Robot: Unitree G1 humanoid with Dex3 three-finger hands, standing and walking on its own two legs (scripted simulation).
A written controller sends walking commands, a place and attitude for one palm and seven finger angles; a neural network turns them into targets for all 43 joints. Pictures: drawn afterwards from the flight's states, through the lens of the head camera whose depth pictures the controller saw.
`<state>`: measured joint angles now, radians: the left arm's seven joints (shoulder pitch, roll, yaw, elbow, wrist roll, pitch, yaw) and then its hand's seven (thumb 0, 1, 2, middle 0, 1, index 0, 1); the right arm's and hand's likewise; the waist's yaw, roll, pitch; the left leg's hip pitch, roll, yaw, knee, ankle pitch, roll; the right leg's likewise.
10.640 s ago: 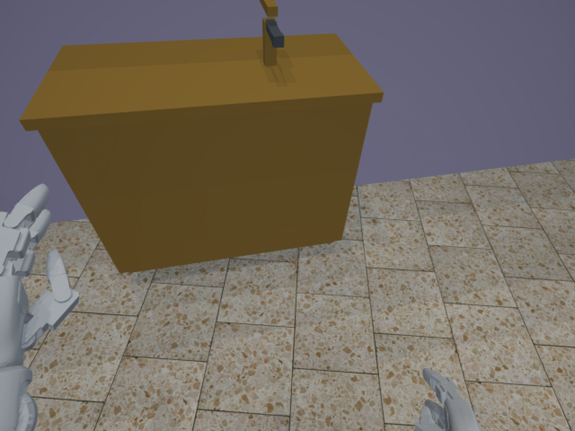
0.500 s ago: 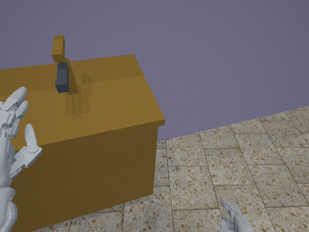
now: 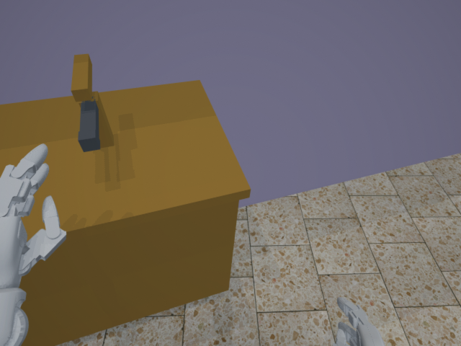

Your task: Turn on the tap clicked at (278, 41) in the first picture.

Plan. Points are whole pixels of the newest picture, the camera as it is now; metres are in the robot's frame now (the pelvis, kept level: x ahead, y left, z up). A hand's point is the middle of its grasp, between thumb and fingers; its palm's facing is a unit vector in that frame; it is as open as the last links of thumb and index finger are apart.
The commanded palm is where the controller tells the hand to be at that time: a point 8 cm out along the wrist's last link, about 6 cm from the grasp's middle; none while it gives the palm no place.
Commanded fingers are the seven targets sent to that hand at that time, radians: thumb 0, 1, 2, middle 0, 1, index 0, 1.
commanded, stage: look again from close up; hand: left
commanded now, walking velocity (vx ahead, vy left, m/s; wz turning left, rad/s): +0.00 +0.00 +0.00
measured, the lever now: (89, 140) +0.41 +0.29 +0.13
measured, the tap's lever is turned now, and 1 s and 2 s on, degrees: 0 0 0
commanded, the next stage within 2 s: come to a stop and stand still in 0.04 s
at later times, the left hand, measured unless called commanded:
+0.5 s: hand (43, 209) +0.24 +0.27 +0.16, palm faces +0.39 -0.86 -0.32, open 7.4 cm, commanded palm +0.18 +0.30 +0.18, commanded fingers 0.00 0.90 0.90 -0.20 -0.30 -0.20 -0.30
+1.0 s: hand (20, 255) +0.18 +0.27 +0.16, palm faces +0.44 -0.84 -0.33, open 7.4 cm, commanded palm +0.13 +0.29 +0.18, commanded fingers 0.00 0.90 0.90 -0.20 -0.30 -0.20 -0.30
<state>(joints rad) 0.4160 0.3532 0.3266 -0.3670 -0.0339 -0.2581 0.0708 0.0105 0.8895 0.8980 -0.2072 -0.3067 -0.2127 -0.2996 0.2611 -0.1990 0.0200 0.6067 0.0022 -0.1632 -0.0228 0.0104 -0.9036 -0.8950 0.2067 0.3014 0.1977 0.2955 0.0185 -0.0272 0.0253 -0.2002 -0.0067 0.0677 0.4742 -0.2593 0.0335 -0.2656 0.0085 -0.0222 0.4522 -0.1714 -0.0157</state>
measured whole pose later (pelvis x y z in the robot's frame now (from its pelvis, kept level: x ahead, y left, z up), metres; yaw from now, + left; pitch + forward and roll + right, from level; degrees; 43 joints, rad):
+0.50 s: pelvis +0.02 +0.02 +0.00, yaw +0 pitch -1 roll -1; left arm 0.39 0.36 0.36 -0.51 -0.05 -0.19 0.10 0.01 0.89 0.90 -0.21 -0.31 -0.21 -0.30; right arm 0.17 -0.16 0.04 0.54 0.00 -0.11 -0.01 0.01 -0.90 -0.89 0.21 0.30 0.20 0.30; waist 0.04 -0.06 0.08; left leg -0.17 -0.02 0.07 0.48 -0.29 0.05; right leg -0.22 0.00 -0.02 0.42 -0.18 0.01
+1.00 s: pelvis -0.03 +0.01 +0.00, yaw +1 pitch -3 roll -1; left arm 0.37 0.34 0.35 -0.36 -0.03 -0.25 0.09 0.01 0.89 0.90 -0.21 -0.31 -0.22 -0.30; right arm 0.28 -0.22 0.01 0.60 0.01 -0.15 -0.04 0.01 -0.90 -0.90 0.21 0.30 0.20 0.30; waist 0.04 -0.02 0.04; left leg -0.21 -0.01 0.06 0.50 -0.25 0.05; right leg -0.26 0.01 -0.02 0.45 -0.17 0.00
